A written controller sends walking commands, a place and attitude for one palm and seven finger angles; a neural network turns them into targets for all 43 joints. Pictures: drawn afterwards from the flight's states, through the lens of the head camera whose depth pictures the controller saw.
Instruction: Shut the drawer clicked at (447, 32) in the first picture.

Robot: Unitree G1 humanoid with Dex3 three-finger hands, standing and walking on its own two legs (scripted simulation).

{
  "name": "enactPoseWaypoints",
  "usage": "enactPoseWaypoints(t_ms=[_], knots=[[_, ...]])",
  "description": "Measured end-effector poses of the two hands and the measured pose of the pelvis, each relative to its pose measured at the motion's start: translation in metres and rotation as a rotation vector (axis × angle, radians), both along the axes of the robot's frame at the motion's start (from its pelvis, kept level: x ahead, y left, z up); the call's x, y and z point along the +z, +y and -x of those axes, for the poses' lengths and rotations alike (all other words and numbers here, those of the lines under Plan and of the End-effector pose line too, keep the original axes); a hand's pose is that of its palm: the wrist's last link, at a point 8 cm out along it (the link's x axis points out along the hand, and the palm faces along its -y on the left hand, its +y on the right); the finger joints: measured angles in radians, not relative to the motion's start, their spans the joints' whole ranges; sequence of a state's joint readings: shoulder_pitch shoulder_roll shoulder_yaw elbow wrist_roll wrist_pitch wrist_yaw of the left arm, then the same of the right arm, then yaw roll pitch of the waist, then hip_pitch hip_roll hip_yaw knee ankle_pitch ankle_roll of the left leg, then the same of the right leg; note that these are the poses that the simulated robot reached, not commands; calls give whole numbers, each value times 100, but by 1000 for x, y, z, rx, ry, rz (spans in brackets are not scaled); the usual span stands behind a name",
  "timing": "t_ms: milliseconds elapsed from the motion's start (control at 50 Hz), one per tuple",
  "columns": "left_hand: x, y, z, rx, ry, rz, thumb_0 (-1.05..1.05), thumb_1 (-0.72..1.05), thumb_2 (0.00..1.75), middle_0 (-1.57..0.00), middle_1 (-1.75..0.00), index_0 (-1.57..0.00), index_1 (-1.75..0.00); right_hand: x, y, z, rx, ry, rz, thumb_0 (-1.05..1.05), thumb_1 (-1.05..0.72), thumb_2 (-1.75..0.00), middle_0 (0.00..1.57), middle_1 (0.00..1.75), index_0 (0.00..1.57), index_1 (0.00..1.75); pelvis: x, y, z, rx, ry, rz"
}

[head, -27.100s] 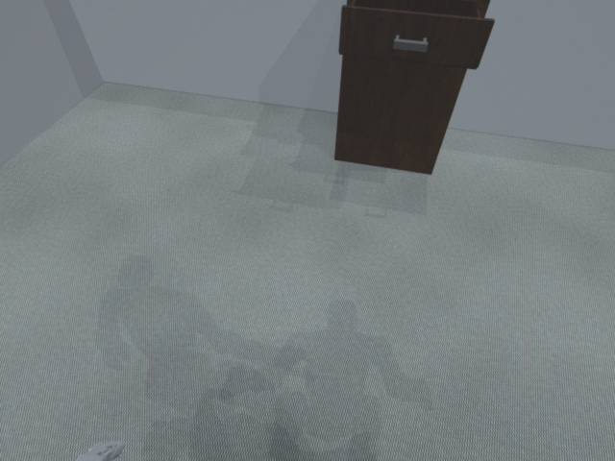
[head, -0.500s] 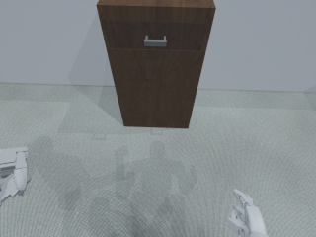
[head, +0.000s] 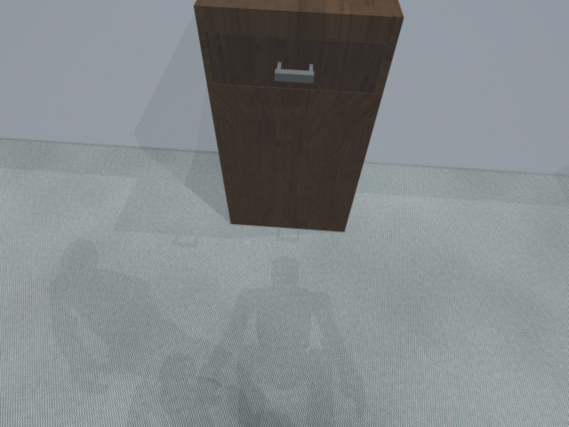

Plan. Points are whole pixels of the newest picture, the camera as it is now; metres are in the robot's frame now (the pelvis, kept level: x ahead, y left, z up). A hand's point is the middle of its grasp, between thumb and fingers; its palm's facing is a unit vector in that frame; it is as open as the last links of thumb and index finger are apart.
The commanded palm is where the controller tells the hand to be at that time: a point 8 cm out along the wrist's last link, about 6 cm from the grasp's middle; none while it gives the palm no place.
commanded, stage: let the arm hang, fingers relaxed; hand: left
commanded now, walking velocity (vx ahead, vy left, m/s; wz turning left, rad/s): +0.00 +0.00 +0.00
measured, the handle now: (294, 71) +0.94 +0.03 -0.01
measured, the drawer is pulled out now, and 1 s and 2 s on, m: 0.00 0.00 0.00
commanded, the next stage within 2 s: look to check the result in 0.64 s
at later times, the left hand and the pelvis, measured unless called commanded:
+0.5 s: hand out of the picture +0.02 +0.17 -0.17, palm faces +0.00 -0.98 -0.21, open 7.2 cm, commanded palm none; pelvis +0.00 +0.00 +0.00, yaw -1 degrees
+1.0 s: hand out of the picture +0.04 +0.19 -0.16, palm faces +0.00 -0.97 -0.26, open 7.4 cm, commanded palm none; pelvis +0.01 -0.01 +0.00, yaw -1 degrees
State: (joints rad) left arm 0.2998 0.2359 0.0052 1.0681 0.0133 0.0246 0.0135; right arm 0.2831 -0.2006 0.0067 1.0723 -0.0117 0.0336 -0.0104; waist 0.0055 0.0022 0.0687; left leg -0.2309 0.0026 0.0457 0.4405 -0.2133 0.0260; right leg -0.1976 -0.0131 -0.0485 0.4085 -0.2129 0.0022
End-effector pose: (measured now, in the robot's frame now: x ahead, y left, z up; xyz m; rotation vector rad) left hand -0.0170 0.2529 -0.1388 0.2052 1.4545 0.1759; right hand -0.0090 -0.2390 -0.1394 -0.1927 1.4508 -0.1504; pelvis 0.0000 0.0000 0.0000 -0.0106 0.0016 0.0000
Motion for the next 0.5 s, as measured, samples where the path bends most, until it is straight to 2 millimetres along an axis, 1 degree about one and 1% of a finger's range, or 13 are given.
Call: enactPoseWaypoints(t_ms=[60, 140, 220, 300, 400, 500], knots=[[4, 3, 13, 9, 41, -11, 1, 90, 90, -68, -86, -68, -84, -3, 9, 15, -22, 36, -21, 1, -91, -90, 20, 30, 20, 30, 1, 2, 0, -1, -2, -1], [6, 2, 16, 11, 53, -16, 1, 90, 90, -52, -68, -53, -67, -8, 19, 23, -42, 45, -48, 1, -91, -90, 20, 30, 20, 30, 1, 4, 1, -5, -6, -5], [5, -4, 6, 7, 25, -9, 1, 91, 90, -38, -51, -38, -51, -12, 28, 20, -51, 28, -70, 0, -91, -90, 20, 30, 20, 30, 1, 5, 0, -8, -9, -9], [3, -14, -11, 0, -22, 10, 1, 91, 90, -28, -41, -29, -40, -14, 33, 13, -55, -2, -84, 0, -91, -90, 20, 30, 20, 30, 1, 4, 0, -11, -11, -12], [0, -28, -30, -10, -76, 38, 1, 91, 90, -23, -34, -23, -33, -14, 33, 6, -60, -26, -84, 1, -92, -90, 20, 30, 20, 30, 1, 3, -2, -13, -13, -14], [0, -30, -37, -11, -91, 35, 1, 93, 90, -21, -32, -21, -31, -13, 28, 4, -68, -35, -75, 1, -92, -90, 20, 30, 20, 30, 1, -1, -4, -14, -16, -15]])
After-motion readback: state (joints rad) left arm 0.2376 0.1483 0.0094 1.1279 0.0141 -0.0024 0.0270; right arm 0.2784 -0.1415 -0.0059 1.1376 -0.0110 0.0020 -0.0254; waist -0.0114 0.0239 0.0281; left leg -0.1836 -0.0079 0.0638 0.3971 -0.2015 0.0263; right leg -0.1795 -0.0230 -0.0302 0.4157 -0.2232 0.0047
